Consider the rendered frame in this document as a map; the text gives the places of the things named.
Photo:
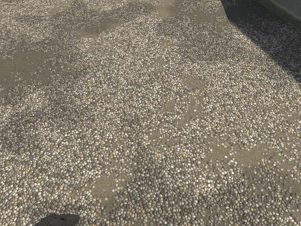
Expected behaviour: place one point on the robot left hand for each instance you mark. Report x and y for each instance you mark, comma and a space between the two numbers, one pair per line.
59, 220

